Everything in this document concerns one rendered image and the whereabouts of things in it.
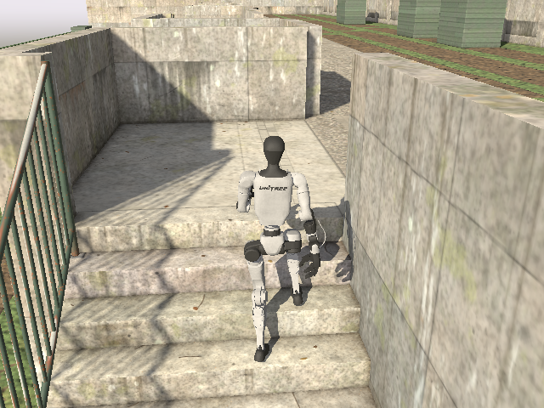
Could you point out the robot head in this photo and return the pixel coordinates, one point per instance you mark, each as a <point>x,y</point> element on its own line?
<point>273,148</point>

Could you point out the robot right upper arm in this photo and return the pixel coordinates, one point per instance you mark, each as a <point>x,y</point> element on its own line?
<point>300,182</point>

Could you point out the right robot forearm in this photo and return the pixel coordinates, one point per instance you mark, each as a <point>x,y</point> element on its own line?
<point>311,233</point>

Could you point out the left robot forearm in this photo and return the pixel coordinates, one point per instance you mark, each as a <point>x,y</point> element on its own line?
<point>250,197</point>

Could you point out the right robot hand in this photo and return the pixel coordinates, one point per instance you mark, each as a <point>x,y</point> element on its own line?
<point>315,258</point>

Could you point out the robot left upper arm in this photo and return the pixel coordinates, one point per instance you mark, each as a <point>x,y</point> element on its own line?
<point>244,187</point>

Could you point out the right robot shin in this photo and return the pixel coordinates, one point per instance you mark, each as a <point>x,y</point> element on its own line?
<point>293,266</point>

